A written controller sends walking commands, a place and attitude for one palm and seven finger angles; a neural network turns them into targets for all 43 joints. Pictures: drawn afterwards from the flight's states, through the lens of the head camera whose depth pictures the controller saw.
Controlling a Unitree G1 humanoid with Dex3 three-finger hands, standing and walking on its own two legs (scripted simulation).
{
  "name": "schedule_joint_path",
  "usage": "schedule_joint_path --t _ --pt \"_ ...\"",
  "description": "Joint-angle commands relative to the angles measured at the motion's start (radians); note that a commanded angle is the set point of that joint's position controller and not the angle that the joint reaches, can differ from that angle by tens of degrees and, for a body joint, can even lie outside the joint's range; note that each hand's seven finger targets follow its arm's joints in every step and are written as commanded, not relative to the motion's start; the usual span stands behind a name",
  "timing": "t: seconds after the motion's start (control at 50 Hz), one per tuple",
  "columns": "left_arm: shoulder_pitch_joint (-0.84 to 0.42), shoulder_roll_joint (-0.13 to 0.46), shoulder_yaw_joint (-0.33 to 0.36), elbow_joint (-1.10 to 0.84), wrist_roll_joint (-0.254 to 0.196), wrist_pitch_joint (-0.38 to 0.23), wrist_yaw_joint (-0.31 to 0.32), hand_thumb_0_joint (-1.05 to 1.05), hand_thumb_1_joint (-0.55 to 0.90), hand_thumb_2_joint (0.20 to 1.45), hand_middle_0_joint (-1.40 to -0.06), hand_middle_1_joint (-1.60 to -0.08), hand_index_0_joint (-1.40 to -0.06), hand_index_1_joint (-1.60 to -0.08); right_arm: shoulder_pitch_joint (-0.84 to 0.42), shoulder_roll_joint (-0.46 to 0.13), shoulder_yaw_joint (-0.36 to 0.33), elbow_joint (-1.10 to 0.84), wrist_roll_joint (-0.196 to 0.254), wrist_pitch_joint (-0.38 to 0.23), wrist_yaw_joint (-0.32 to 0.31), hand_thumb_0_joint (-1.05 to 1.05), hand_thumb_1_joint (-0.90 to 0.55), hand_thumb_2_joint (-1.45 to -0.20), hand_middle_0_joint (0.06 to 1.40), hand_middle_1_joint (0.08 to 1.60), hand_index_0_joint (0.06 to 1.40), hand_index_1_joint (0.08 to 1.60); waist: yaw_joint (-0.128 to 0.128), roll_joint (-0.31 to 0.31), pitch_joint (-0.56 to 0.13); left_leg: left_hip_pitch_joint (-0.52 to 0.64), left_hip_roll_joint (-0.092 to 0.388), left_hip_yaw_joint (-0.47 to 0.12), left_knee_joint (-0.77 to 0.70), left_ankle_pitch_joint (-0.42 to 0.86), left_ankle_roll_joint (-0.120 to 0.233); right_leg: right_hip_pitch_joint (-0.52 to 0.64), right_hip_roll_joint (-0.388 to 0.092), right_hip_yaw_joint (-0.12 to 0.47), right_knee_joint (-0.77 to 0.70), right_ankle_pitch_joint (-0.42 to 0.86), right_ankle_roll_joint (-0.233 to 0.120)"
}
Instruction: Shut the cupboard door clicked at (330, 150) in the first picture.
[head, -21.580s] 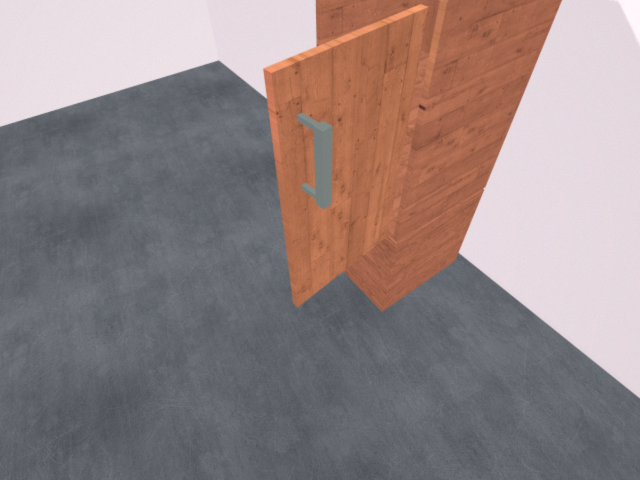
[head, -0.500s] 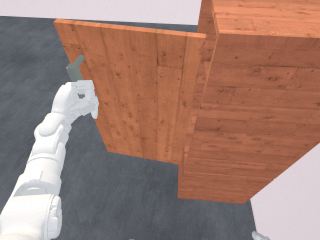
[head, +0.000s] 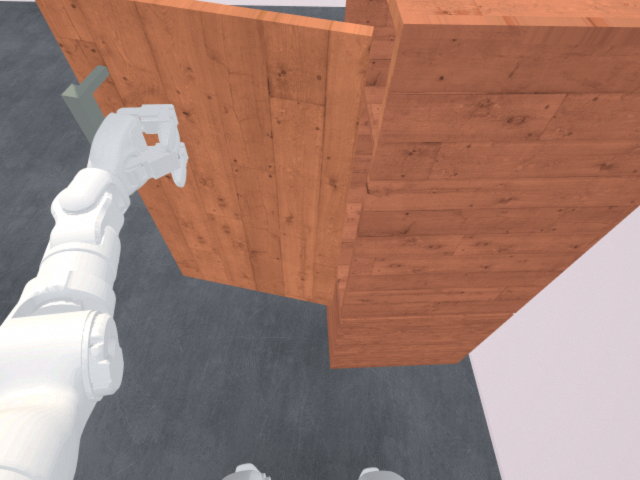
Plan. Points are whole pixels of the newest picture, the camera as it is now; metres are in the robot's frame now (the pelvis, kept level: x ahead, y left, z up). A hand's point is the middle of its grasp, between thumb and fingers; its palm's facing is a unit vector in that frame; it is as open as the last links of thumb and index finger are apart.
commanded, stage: push the door shut along its arc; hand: left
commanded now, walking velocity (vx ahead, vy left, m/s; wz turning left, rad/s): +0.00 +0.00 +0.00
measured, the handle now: (114, 135) +0.53 +0.22 +0.12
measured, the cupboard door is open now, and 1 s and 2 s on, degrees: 75 60 60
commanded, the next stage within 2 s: pull the fist back off the door in 0.56 s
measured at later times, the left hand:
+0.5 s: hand (188, 138) +0.51 +0.12 +0.13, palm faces -0.34 -0.94 +0.00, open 3.3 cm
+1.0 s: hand (219, 126) +0.54 +0.09 +0.12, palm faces +0.10 -1.00 +0.01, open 3.1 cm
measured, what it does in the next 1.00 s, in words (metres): stands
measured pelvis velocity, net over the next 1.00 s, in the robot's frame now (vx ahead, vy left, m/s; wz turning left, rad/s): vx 0.00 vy -0.01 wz -0.02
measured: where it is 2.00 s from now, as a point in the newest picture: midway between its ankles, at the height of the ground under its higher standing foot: outside the picture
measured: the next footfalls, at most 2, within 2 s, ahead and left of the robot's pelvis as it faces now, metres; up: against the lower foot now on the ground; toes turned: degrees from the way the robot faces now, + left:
none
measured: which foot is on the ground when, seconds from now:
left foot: down 0.00-1.00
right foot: down 0.00-1.00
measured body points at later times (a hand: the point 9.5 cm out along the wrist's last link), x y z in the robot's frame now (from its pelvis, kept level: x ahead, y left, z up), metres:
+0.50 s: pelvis +0.00 +0.00 -0.01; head +0.10 +0.00 +0.43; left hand +0.52 +0.18 +0.13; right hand +0.00 -0.29 -0.12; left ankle +0.03 +0.10 -0.71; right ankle -0.02 -0.12 -0.71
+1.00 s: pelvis +0.00 -0.01 -0.01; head +0.10 -0.01 +0.43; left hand +0.53 +0.14 +0.12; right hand -0.04 -0.24 -0.13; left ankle +0.03 +0.10 -0.71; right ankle -0.02 -0.12 -0.71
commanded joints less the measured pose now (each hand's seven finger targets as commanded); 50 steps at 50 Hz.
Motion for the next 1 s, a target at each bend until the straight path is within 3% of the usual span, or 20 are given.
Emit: schedule_joint_path --t 0.0,0.04,0.12,0.16,0.22,0.3,0.36,0.4,0.5,0.56,0.64,0.66,0.7,0.72,0.78,0.8,0.82,0.86,0.94,0.98 --pt "-0.529 0.274 0.07 -0.203 -0.018 -0.075 -0.022 0.0 0.9 0.9 -1.3 -1.5 -1.3 -1.5 0.109 -0.179 -0.072 -0.074 -0.003 -0.019 -0.017 0.0 -0.9 -0.9 0.2 0.3 0.2 0.3 -0.016 0.035 -0.423 0.4 -0.011 -0.097 -0.032 0.272 0.013 -0.039 0.032 0.002 -0.09 0.32 -0.024" --pt "-0.544 0.276 0.067 -0.226 -0.016 -0.073 -0.039 0.0 0.9 0.9 -1.3 -1.5 -1.3 -1.5 0.111 -0.177 -0.074 -0.08 -0.004 -0.018 -0.016 0.0 -0.9 -0.9 0.2 0.3 0.2 0.3 -0.017 0.061 -0.462 0.411 -0.014 -0.093 -0.022 0.304 0.013 -0.035 0.033 0.007 -0.084 0.359 -0.021" --pt "-0.574 0.225 0.024 -0.196 -0.026 -0.051 -0.059 0.0 0.9 0.9 -1.3 -1.5 -1.3 -1.5 0.122 -0.177 -0.074 -0.065 -0.003 -0.011 -0.019 0.0 -0.9 -0.9 0.2 0.3 0.2 0.3 -0.039 0.034 -0.433 0.392 -0.019 -0.087 -0.006 0.303 0.021 -0.057 0.041 0.003 -0.092 0.374 -0.017" --pt "-0.596 0.259 0.042 -0.175 -0.021 -0.041 -0.063 0.0 0.9 0.9 -1.3 -1.5 -1.3 -1.5 0.135 -0.183 -0.076 -0.051 -0.004 -0.008 -0.022 0.0 -0.9 -0.9 0.2 0.3 0.2 0.3 -0.046 0.036 -0.416 0.377 -0.018 -0.084 -0.002 0.287 0.021 -0.069 0.04 0.006 -0.096 0.364 -0.017" --pt "-0.67 0.244 0.015 -0.158 -0.025 -0.035 -0.072 0.0 0.9 0.9 -1.3 -1.5 -1.3 -1.5 0.14 -0.186 -0.073 -0.034 -0.004 -0.01 -0.028 0.0 -0.9 -0.9 0.2 0.3 0.2 0.3 -0.067 0.052 -0.399 0.375 -0.017 -0.09 0.007 0.267 0.022 -0.11 0.043 0.001 -0.094 0.332 -0.018" --pt "-0.735 0.177 -0.034 -0.174 -0.039 -0.031 -0.086 0.0 0.9 0.9 -1.3 -1.5 -1.3 -1.5 0.145 -0.184 -0.073 -0.023 -0.008 -0.025 -0.028 0.0 -0.9 -0.9 0.2 0.3 0.2 0.3 -0.082 0.087 -0.45 0.419 -0.02 -0.096 0.026 0.303 0.026 -0.154 0.047 -0.005 -0.077 0.334 -0.022" --pt "-0.757 0.219 -0.017 -0.126 -0.029 -0.015 -0.087 0.0 0.9 0.9 -1.3 -1.5 -1.3 -1.5 0.151 -0.193 -0.072 -0.006 -0.013 -0.026 -0.031 0.0 -0.9 -0.9 0.2 0.3 0.2 0.3 -0.088 0.053 -0.427 0.376 -0.015 -0.103 0.034 0.263 0.024 -0.165 0.047 -0.006 -0.075 0.303 -0.02" --pt "-0.816 0.164 -0.052 -0.163 -0.037 -0.025 -0.088 0.0 0.9 0.9 -1.3 -1.5 -1.3 -1.5 0.147 -0.192 -0.072 -0.004 -0.013 -0.036 -0.03 0.0 -0.9 -0.9 0.2 0.3 0.2 0.3 -0.094 0.113 -0.466 0.425 -0.017 -0.106 0.044 0.29 0.025 -0.205 0.05 -0.015 -0.056 0.297 -0.025" --pt "-0.849 0.156 -0.057 -0.125 -0.033 -0.012 -0.084 0.0 0.9 0.9 -1.3 -1.5 -1.3 -1.5 0.152 -0.198 -0.071 0.016 -0.017 -0.045 -0.034 0.0 -0.9 -0.9 0.2 0.3 0.2 0.3 -0.109 0.076 -0.48 0.414 -0.014 -0.113 0.066 0.293 0.028 -0.236 0.054 -0.022 -0.043 0.288 -0.024" --pt "-0.887 0.13 -0.085 -0.102 -0.022 0.002 -0.076 0.0 0.9 0.9 -1.3 -1.5 -1.3 -1.5 0.152 -0.201 -0.072 0.031 -0.022 -0.047 -0.032 0.0 -0.9 -0.9 0.2 0.3 0.2 0.3 -0.121 0.088 -0.449 0.407 -0.008 -0.126 0.068 0.248 0.023 -0.286 0.053 -0.025 -0.047 0.23 -0.024" --pt "-0.946 0.077 -0.117 -0.124 -0.018 -0.001 -0.072 0.0 0.9 0.9 -1.3 -1.5 -1.3 -1.5 0.157 -0.2 -0.077 0.041 -0.025 -0.059 -0.031 0.0 -0.9 -0.9 0.2 0.3 0.2 0.3 -0.131 0.129 -0.496 0.461 -0.007 -0.135 0.086 0.283 0.022 -0.338 0.058 -0.032 -0.028 0.231 -0.028" --pt "-0.956 0.142 0.113 -0.088 -0.089 0.031 0.138 0.0 0.9 0.9 -1.3 -1.5 -1.3 -1.5 0.191 -0.156 -0.059 0.015 -0.017 -0.065 -0.016 0.0 -0.9 -0.9 0.2 0.3 0.2 0.3 -0.082 0.134 -0.489 0.36 0.007 -0.145 0.068 0.262 0.005 -0.272 0.047 -0.018 -0.053 0.216 -0.018" --pt "-0.906 0.075 0.099 -0.078 -0.04 0.041 0.331 0.0 0.9 0.9 -1.3 -1.5 -1.3 -1.5 0.23 -0.15 -0.065 0.008 -0.036 -0.072 0.02 0.0 -0.9 -0.9 0.2 0.3 0.2 0.3 -0.089 0.053 -0.53 0.352 0.006 -0.158 0.049 0.289 -0.001 -0.228 0.056 -0.035 -0.034 0.237 -0.004" --pt "-0.869 0.054 0.105 -0.089 -0.012 0.032 0.411 0.0 0.9 0.9 -1.3 -1.5 -1.3 -1.5 0.24 -0.146 -0.071 0.0 -0.05 -0.07 0.039 0.0 -0.9 -0.9 0.2 0.3 0.2 0.3 -0.073 0.055 -0.541 0.348 0.006 -0.148 0.049 0.308 -0.005 -0.218 0.057 -0.032 -0.031 0.249 0.0" --pt "-0.807 0.019 0.053 -0.206 0.152 -0.066 0.605 0.0 0.9 0.9 -1.3 -1.5 -1.3 -1.5 0.262 -0.131 -0.079 -0.012 -0.094 -0.058 0.098 0.0 -0.9 -0.9 0.2 0.3 0.2 0.3 -0.05 0.16 -0.6 0.404 0.008 -0.143 0.078 0.393 -0.018 -0.246 0.062 -0.042 0.008 0.273 -0.011" --pt "-0.766 -0.003 0.029 -0.171 0.188 -0.083 0.621 0.0 0.9 0.9 -1.3 -1.5 -1.3 -1.5 0.272 -0.133 -0.084 -0.013 -0.097 -0.05 0.107 0.0 -0.9 -0.9 0.2 0.3 0.2 0.3 -0.066 0.106 -0.567 0.396 0.008 -0.144 0.078 0.401 -0.014 -0.24 0.066 -0.045 0.003 0.284 -0.013" --pt "-0.751 -0.003 0.012 -0.16 0.205 -0.093 0.616 0.0 0.9 0.9 -1.3 -1.5 -1.3 -1.5 0.268 -0.139 -0.087 -0.015 -0.094 -0.037 0.114 0.0 -0.9 -0.9 0.2 0.3 0.2 0.3 -0.064 0.107 -0.543 0.381 0.008 -0.135 0.063 0.355 -0.016 -0.228 0.068 -0.038 -0.011 0.274 -0.014" --pt "-0.748 0.003 0.002 -0.14 0.197 -0.089 0.581 0.0 0.9 0.9 -1.3 -1.5 -1.3 -1.5 0.262 -0.148 -0.093 -0.02 -0.081 -0.015 0.111 0.0 -0.9 -0.9 0.2 0.3 0.2 0.3 -0.068 0.08 -0.525 0.363 0.004 -0.121 0.037 0.291 -0.012 -0.183 0.068 -0.027 -0.038 0.269 -0.016" --pt "-0.664 0.099 0.112 -0.206 0.126 -0.093 0.518 0.0 0.9 0.9 -1.3 -1.5 -1.3 -1.5 0.243 -0.143 -0.089 -0.046 -0.061 0.007 0.088 0.0 -0.9 -0.9 0.2 0.3 0.2 0.3 -0.004 0.054 -0.565 0.349 -0.009 -0.084 -0.001 0.326 -0.006 -0.007 0.071 -0.008 -0.065 0.386 -0.017" --pt "-0.608 0.084 0.111 -0.249 0.108 -0.11 0.506 0.0 0.9 0.9 -1.3 -1.5 -1.3 -1.5 0.225 -0.13 -0.086 -0.058 -0.056 0.009 0.083 0.0 -0.9 -0.9 0.2 0.3 0.2 0.3 0.005 0.041 -0.526 0.335 -0.013 -0.065 -0.014 0.332 -0.001 0.037 0.072 -0.004 -0.079 0.428 -0.013"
